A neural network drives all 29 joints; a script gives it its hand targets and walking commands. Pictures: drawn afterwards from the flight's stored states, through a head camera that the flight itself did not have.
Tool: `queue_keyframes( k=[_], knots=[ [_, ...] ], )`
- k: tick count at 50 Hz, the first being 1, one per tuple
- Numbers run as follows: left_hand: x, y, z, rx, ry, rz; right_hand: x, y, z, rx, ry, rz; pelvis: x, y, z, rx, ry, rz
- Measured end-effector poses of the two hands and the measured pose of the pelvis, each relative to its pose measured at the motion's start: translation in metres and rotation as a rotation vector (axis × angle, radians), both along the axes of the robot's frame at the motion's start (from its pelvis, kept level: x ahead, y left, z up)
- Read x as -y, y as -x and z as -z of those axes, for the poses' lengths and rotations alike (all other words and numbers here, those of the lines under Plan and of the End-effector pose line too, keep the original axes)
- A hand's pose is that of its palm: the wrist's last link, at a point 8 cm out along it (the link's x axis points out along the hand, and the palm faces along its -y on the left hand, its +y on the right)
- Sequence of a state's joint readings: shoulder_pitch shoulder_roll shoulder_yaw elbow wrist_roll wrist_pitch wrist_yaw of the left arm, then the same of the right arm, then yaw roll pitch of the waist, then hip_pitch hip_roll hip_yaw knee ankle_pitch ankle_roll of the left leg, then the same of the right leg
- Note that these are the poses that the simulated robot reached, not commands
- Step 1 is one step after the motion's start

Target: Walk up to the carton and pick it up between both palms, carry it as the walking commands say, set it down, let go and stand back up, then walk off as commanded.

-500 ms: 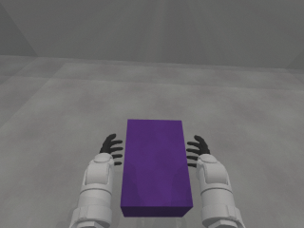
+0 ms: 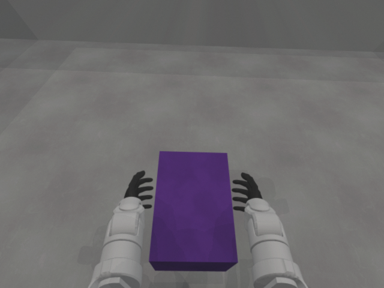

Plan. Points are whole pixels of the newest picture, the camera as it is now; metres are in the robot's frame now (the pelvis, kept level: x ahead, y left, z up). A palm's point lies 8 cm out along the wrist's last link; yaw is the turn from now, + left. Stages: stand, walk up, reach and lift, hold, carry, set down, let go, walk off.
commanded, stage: set down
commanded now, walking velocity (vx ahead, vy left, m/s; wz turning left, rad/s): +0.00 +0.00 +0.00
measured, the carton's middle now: (192, 210) +0.35 +0.00 -0.09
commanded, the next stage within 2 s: none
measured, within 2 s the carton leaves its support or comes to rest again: neither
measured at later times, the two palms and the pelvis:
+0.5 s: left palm (140, 214) +0.34 +0.13 -0.08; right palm (243, 215) +0.33 -0.14 -0.09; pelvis -0.03 +0.00 -0.04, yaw +0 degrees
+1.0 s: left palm (146, 216) +0.37 +0.13 -0.17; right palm (236, 217) +0.36 -0.14 -0.17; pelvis -0.03 +0.00 -0.12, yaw +1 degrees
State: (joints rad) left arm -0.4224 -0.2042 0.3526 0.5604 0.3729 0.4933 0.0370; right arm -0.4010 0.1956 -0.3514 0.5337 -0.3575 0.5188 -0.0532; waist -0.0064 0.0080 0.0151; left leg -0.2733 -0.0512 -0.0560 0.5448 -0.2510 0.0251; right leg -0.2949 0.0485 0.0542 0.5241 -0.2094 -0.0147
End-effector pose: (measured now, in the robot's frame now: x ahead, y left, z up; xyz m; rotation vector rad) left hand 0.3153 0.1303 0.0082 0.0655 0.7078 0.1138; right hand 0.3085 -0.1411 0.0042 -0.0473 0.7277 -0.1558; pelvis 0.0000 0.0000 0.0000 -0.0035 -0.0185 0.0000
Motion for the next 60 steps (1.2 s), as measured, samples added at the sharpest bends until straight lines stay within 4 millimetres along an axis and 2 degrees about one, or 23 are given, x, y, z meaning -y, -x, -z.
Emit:
queue_keyframes(
  k=[12,19,33,60],
  knots=[
    [-0.001,-0.006,0.037,0.025,0.021,-0.043,-0.003,-0.010,0.036,0.025,-0.007,0.020,0.002,0.011,0.013,-0.142,-0.003,-0.007],
    [0.000,-0.012,0.067,0.036,0.030,-0.063,-0.004,-0.014,0.065,0.036,-0.017,0.047,0.002,0.022,0.028,-0.240,-0.005,-0.005],
    [0.003,-0.033,0.121,0.055,0.048,-0.075,-0.001,-0.034,0.121,0.057,-0.031,0.069,0.001,0.036,0.068,-0.432,-0.008,-0.005],
    [0.004,-0.066,0.215,0.052,0.043,-0.082,-0.002,-0.067,0.215,0.056,-0.034,0.085,0.003,0.035,0.147,-0.655,-0.005,-0.016]
  ],
)
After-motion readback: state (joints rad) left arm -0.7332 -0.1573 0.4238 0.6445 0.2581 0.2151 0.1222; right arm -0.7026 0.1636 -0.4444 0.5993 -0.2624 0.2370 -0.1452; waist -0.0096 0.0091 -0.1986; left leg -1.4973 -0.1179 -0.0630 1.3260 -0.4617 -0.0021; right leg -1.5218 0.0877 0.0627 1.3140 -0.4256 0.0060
